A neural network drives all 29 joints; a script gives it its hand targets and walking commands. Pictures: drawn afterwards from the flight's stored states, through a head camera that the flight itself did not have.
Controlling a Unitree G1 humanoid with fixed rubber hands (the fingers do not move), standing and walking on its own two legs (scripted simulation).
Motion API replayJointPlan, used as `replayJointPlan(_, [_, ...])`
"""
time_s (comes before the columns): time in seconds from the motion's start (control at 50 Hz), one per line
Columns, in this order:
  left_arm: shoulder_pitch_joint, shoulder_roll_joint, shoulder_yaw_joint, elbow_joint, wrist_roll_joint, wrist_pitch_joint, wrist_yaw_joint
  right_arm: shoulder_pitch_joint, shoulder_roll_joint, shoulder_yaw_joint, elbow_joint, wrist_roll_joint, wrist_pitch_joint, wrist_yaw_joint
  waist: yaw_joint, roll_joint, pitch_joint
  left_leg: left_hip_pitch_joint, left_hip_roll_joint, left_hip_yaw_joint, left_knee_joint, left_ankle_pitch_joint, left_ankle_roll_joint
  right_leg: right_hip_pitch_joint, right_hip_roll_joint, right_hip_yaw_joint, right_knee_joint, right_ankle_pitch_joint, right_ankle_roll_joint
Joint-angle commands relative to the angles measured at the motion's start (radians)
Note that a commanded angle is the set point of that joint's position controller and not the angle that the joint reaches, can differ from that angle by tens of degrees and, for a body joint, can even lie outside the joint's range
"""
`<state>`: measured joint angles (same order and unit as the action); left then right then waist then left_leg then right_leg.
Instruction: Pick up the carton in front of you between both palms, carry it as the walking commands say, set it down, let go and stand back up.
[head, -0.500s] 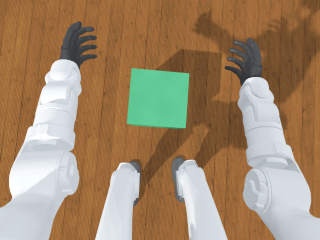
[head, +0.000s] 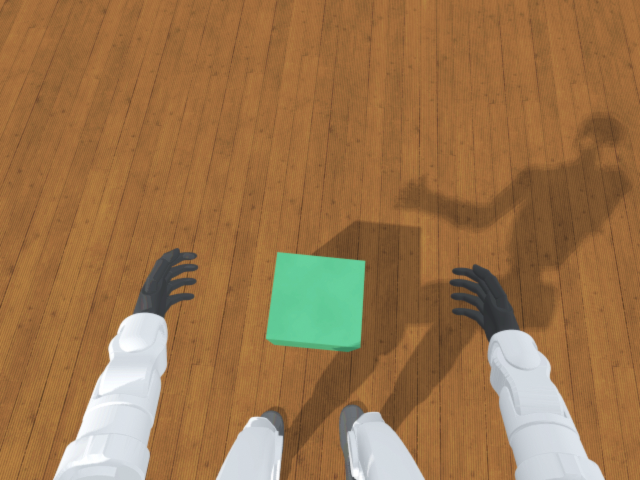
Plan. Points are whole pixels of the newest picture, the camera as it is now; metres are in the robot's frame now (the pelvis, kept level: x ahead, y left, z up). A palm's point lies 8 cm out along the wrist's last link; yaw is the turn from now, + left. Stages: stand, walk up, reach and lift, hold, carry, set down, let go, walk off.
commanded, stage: let go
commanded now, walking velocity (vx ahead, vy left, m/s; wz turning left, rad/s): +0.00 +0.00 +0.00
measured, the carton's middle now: (315, 306) +0.40 -0.01 -0.60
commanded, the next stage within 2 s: stand in 0.84 s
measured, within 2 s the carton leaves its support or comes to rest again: neither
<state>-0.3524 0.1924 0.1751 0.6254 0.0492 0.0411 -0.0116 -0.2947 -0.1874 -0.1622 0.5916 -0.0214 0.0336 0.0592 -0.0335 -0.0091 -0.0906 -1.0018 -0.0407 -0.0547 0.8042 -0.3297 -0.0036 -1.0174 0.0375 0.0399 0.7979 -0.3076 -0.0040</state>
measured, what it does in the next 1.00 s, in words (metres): stands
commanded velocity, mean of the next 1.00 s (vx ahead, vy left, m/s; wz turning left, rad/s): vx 0.00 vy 0.00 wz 0.00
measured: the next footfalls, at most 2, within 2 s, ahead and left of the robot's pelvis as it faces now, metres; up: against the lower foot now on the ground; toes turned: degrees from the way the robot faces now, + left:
none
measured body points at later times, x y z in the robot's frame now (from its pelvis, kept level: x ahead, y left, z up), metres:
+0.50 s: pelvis +0.03 +0.01 +0.05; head +0.05 +0.01 +0.50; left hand +0.20 +0.24 -0.02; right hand +0.20 -0.23 -0.02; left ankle +0.01 +0.12 -0.69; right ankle +0.02 -0.11 -0.69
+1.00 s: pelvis +0.03 +0.00 +0.05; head +0.03 +0.00 +0.50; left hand +0.18 +0.28 -0.04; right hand +0.19 -0.27 -0.04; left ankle +0.00 +0.12 -0.69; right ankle +0.02 -0.11 -0.69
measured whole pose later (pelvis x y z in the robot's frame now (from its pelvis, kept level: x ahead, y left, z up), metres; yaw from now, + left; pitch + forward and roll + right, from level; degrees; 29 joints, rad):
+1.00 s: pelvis +0.03 +0.00 +0.05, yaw +0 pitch -1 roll +0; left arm 0.22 0.29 0.05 0.62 0.04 0.04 0.01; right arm 0.19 -0.29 -0.05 0.59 -0.04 0.07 -0.01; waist 0.00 0.01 0.03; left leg -0.18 -0.02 -0.05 0.52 -0.32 0.01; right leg -0.19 0.04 0.04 0.51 -0.29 -0.01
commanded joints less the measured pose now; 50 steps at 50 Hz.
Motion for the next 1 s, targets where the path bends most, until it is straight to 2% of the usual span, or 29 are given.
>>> replayJointPlan(0.0, [0.064, 0.078, -0.002, -0.093, -0.007, -0.042, -0.005, 0.088, -0.069, 0.014, -0.094, 0.016, -0.039, -0.002, 0.006, 0.009, -0.565, 0.342, -0.005, 0.028, -0.091, 0.397, -0.016, 0.569, -0.012, 0.015, -0.059, 0.532, 0.029])
replayJointPlan(0.14, [0.311, 0.09, -0.038, -0.158, -0.026, -0.077, -0.011, 0.322, -0.084, 0.058, -0.168, 0.03, -0.07, -0.01, 0.008, 0.0, -0.39, 0.546, -0.001, 0.021, -0.231, 0.425, -0.016, 0.725, -0.012, 0.014, -0.202, 0.553, 0.034])
replayJointPlan(0.28, [0.492, 0.09, -0.082, -0.225, -0.041, -0.073, -0.026, 0.475, -0.099, 0.091, -0.229, 0.038, -0.062, 0.001, 0.024, 0.034, -0.157, 0.789, 0.007, 0.017, -0.377, 0.398, -0.02, 0.824, 0.002, -0.005, -0.358, 0.409, 0.028])
replayJointPlan(0.44, [0.53, 0.101, -0.109, -0.275, -0.049, 0.015, -0.054, 0.48, -0.119, 0.096, -0.257, 0.023, 0.024, 0.016, 0.036, 0.027, 0.098, 0.836, 0.016, 0.034, -0.458, 0.196, -0.014, 0.887, 0.004, -0.031, -0.43, 0.175, 0.021])
replayJointPlan(0.52, [0.516, 0.104, -0.109, -0.288, -0.044, 0.058, -0.064, 0.474, -0.121, 0.086, -0.256, 0.005, 0.07, 0.018, 0.027, 0.008, 0.158, 0.84, 0.022, 0.04, -0.464, 0.14, -0.007, 0.915, 0.005, -0.036, -0.428, 0.136, 0.02])
replayJointPlan(0.74, [0.524, 0.105, -0.096, -0.305, -0.026, 0.097, -0.062, 0.467, -0.112, 0.084, -0.276, -0.003, 0.107, 0.016, 0.035, 0.019, 0.158, 0.887, 0.01, 0.039, -0.434, 0.228, -0.008, 0.968, 0.005, -0.028, -0.411, 0.219, 0.013])
replayJointPlan(0.76, [0.581, 0.111, -0.089, -0.245, -0.043, 0.066, -0.043, 0.429, -0.139, 0.083, -0.334, -0.02, 0.162, -0.012, 0.044, -0.011, 0.099, 0.926, 0.01, 0.035, -0.399, 0.285, -0.007, 0.963, 0.03, -0.034, -0.382, 0.212, 0.028])
replayJointPlan(0.78, [0.569, 0.108, -0.098, -0.267, -0.041, 0.059, -0.035, 0.458, -0.132, 0.092, -0.319, -0.014, 0.176, -0.024, 0.043, 0.014, 0.113, 0.918, 0.005, 0.035, -0.395, 0.293, -0.01, 0.952, 0.027, -0.034, -0.376, 0.211, 0.024])
replayJointPlan(0.82, [0.547, 0.11, -0.109, -0.279, -0.046, 0.057, -0.03, 0.456, -0.122, 0.106, -0.321, -0.007, 0.188, -0.034, 0.038, 0.016, 0.122, 0.908, 0.005, 0.032, -0.396, 0.276, -0.005, 0.927, 0.024, -0.028, -0.371, 0.207, 0.024])
replayJointPlan(0.84, [0.531, 0.235, -0.078, -0.144, -0.008, 0.026, 0.013, 0.433, -0.23, 0.073, -0.167, -0.01, 0.104, -0.075, 0.048, 0.037, 0.142, 0.767, 0.057, 0.01, -0.355, 0.174, -0.02, 0.809, -0.058, 0.018, -0.38, 0.184, 0.027])
replayJointPlan(0.86, [0.549, 0.252, -0.076, -0.135, 0.0, 0.011, 0.027, 0.47, -0.223, 0.07, -0.145, -0.014, 0.066, -0.088, 0.036, 0.023, 0.129, 0.795, 0.056, 0.001, -0.352, 0.143, -0.019, 0.802, -0.077, 0.043, -0.387, 0.17, 0.019])
replayJointPlan(0.9, [0.535, 0.235, -0.085, -0.106, -0.001, -0.008, 0.029, 0.462, -0.215, 0.079, -0.101, -0.024, 0.026, -0.086, 0.031, 0.02, 0.112, 0.808, 0.07, -0.025, -0.365, 0.075, -0.009, 0.765, -0.083, 0.063, -0.4, 0.07, 0.01])
replayJointPlan(0.92, [0.529, 0.225, -0.088, -0.094, -0.002, -0.015, 0.032, 0.456, -0.212, 0.08, -0.082, -0.023, 0.012, -0.084, 0.033, 0.024, 0.104, 0.804, 0.075, -0.032, -0.366, 0.076, -0.005, 0.765, -0.081, 0.064, -0.396, 0.061, 0.007])
replayJointPlan(0.98, [0.519, 0.229, -0.095, -0.058, -0.007, -0.029, 0.026, 0.434, -0.23, 0.083, -0.041, -0.019, -0.01, -0.076, 0.037, 0.022, 0.058, 0.813, 0.09, -0.044, -0.364, 0.175, -0.002, 0.807, -0.083, 0.063, -0.375, 0.172, 0.005])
